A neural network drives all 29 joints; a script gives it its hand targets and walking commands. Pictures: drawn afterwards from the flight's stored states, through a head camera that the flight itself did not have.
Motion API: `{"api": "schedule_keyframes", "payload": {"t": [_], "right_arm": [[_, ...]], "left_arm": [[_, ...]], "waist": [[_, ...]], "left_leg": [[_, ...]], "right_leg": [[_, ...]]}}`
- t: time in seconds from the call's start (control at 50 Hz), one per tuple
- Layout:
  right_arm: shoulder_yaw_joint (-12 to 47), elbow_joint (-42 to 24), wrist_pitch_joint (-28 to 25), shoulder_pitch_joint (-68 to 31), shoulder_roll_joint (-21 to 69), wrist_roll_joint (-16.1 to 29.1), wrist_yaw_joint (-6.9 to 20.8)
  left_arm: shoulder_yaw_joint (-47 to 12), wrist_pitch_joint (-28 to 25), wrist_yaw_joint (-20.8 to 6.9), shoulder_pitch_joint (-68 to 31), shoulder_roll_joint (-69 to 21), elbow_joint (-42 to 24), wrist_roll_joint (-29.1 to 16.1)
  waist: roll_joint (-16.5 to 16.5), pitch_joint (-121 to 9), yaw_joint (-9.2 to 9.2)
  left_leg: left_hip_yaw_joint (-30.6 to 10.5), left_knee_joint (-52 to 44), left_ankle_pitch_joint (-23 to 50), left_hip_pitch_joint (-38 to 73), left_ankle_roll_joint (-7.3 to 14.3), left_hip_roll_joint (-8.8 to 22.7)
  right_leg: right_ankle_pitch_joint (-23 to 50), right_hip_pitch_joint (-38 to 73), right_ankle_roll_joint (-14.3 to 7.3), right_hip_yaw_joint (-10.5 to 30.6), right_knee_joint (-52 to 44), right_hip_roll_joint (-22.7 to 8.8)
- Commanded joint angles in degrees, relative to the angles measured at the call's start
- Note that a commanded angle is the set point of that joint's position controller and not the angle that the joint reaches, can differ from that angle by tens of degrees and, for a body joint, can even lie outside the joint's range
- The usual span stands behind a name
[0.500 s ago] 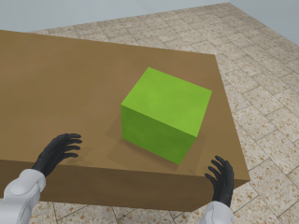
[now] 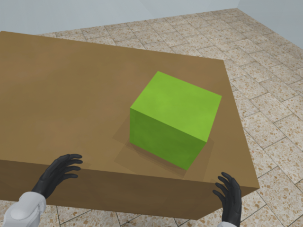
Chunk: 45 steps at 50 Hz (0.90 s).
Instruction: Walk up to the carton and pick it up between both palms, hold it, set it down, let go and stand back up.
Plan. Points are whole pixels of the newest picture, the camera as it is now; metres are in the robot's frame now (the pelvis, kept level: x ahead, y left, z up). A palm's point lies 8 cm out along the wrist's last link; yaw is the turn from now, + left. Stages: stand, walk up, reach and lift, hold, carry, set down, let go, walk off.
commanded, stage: set down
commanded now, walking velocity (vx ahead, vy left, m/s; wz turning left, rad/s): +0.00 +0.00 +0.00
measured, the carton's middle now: (172, 120) +0.43 -0.02 -0.01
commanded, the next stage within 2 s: let go in 1.10 s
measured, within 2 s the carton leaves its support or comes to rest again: neither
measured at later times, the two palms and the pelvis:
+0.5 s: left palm (66, 199) +0.17 +0.22 -0.02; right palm (244, 218) +0.18 -0.21 -0.02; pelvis +0.01 -0.03 +0.01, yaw +0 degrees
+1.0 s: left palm (78, 210) +0.16 +0.20 -0.06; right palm out of the picture +0.16 -0.24 -0.05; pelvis +0.00 -0.05 +0.01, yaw +0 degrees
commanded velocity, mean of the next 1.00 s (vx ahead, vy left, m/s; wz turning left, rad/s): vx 0.00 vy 0.00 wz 0.00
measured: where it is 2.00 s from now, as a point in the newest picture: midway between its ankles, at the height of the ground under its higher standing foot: outside the picture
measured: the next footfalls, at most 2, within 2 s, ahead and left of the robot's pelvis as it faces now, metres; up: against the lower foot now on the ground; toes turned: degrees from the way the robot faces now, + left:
none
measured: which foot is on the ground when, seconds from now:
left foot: down 0.00-1.00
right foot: down 0.00-1.00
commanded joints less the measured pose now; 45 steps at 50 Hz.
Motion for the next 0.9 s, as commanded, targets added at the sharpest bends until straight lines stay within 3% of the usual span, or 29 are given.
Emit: {"api": "schedule_keyframes", "payload": {"t": [0.0, 0.24, 0.44, 0.64, 0.88], "right_arm": [[-2.57, -5.98, 0.34, -1.59, -4.45, -0.32, 2.29], [-3.29, -3.18, 3.25, -2.23, -7.86, 0.23, 7.10], [-1.56, -0.29, 2.67, -1.67, -7.98, -0.96, 8.30], [-2.30, 5.49, 2.79, -4.41, -9.08, -3.01, 10.53], [-4.77, 12.72, 3.49, -7.78, -13.16, -4.21, 15.56]], "left_arm": [[2.61, -0.63, 1.55, -3.07, 7.14, -7.69, 0.45], [1.70, 0.33, 3.49, 0.24, 2.02, -4.76, 2.86], [3.09, 0.35, 2.87, 0.11, -0.16, 0.40, 5.74], [3.72, 2.01, 3.92, -2.91, -2.26, 5.06, 8.63], [3.18, 5.09, 7.46, -3.94, -6.11, 9.23, 11.60]], "waist": [[11.84, -8.94, -2.03], [8.20, -10.01, -1.96], [4.02, -8.74, -1.98], [4.00, -6.74, -2.02], [4.30, -7.97, -2.49]], "left_leg": [[-4.12, -9.45, 19.31, 4.31, -5.73, 2.37], [-2.59, -10.51, 26.21, 6.49, -6.28, 0.19], [-0.33, -11.13, 21.81, 7.29, -4.69, -2.08], [1.37, -12.86, 14.38, 6.33, -3.23, -2.26], [1.54, -13.32, 16.01, 5.84, -3.59, -2.42]], "right_leg": [[2.08, -2.74, -4.15, -0.13, -3.76, 1.34], [9.13, -0.71, -3.48, 0.34, -5.25, 0.90], [13.72, -1.44, -1.91, 0.78, -6.31, -0.56], [6.97, -4.34, -2.00, 0.21, -6.95, -0.55], [5.05, -5.30, -2.30, -0.93, -6.67, 0.82]]}}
